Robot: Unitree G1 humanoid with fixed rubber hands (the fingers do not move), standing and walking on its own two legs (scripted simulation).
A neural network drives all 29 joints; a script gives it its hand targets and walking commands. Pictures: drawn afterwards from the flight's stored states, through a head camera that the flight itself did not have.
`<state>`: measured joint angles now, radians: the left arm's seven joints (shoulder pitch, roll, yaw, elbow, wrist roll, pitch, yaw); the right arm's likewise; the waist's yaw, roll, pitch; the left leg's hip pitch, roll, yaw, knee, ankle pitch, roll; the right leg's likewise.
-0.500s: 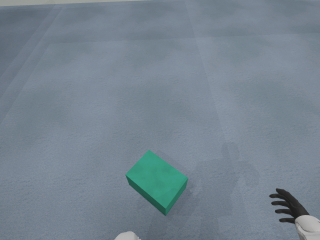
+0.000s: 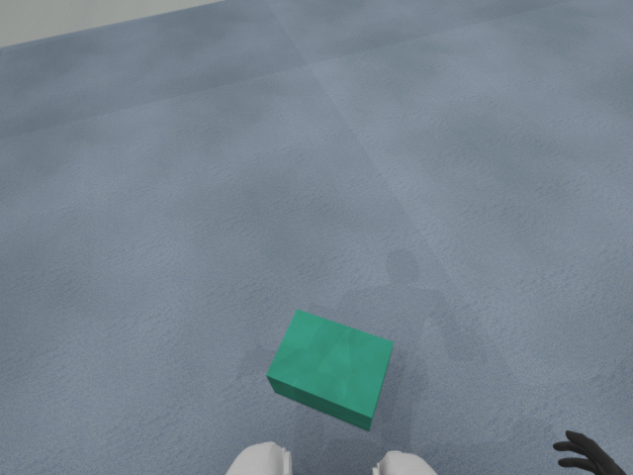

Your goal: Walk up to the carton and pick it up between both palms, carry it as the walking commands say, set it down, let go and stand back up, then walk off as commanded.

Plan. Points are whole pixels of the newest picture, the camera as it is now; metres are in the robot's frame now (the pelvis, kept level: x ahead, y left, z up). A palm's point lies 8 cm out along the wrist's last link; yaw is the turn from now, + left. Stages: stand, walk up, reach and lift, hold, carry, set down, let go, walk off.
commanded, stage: walk up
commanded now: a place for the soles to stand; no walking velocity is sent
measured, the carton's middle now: (331, 368) +0.47 -0.01 -0.66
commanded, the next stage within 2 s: reach and lift in 1.92 s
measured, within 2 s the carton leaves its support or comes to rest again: neither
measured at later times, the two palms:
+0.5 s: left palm out of the picture +0.23 +0.47 -0.07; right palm out of the picture +0.03 -0.19 -0.07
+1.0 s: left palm (29, 371) +0.29 +0.43 -0.07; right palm out of the picture -0.01 -0.16 -0.07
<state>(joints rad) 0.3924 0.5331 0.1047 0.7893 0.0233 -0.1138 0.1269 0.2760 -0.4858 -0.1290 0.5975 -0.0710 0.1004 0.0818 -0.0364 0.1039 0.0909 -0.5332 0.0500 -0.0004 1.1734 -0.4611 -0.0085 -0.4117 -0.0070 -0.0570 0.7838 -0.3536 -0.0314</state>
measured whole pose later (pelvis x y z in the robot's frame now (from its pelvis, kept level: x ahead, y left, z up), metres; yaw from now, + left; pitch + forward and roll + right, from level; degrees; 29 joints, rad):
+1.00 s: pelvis +0.05 +0.18 +0.01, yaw -25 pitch -2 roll +1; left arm 0.18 0.47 0.03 0.85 0.02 -0.03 -0.01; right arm 0.22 -0.46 -0.03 0.83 -0.01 -0.05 0.00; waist -0.02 -0.02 0.06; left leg -0.30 0.08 0.13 0.71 -0.37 -0.02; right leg -0.37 -0.01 0.04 0.73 -0.33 0.00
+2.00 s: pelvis +0.06 +0.18 +0.03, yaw -25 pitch -1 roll +0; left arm 0.07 0.40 0.11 0.80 0.07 0.05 -0.05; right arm 0.09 -0.40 -0.16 0.78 -0.07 0.06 0.06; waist -0.05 0.01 0.12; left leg -0.23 0.05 0.10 0.54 -0.29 -0.01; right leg -0.30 -0.01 0.05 0.55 -0.24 0.02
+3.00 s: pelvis +0.00 +0.20 -0.07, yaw -20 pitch +31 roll +0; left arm -0.88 0.43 0.23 0.86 -0.05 0.24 -0.08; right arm -0.83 -0.37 -0.27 0.82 0.10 0.23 0.06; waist -0.06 0.02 0.05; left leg -1.28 0.01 -0.03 1.08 -0.35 -0.02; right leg -1.29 -0.03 0.01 1.05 -0.30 0.03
